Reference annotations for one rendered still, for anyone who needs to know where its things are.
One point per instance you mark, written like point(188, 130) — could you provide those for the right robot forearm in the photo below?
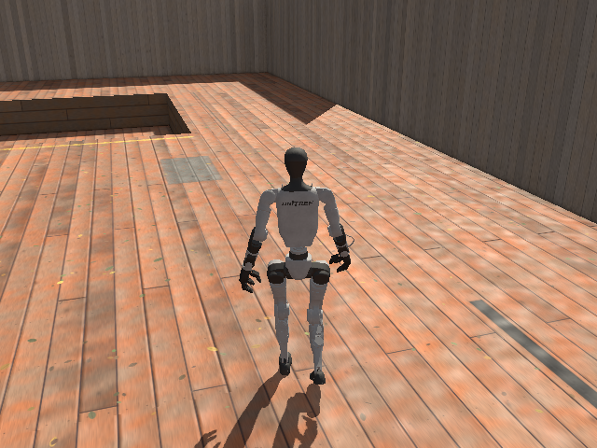
point(341, 244)

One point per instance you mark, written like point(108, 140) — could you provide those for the robot right hand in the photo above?
point(336, 258)

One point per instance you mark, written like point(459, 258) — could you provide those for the left robot forearm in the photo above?
point(251, 252)

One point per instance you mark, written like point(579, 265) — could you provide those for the left robot shin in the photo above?
point(282, 334)

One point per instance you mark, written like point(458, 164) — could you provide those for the robot left hand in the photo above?
point(244, 279)

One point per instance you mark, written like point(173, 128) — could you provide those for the robot right foot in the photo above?
point(318, 378)

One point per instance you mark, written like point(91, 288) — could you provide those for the left robot upper arm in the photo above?
point(267, 198)

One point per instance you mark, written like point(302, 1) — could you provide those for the right robot upper arm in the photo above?
point(326, 196)

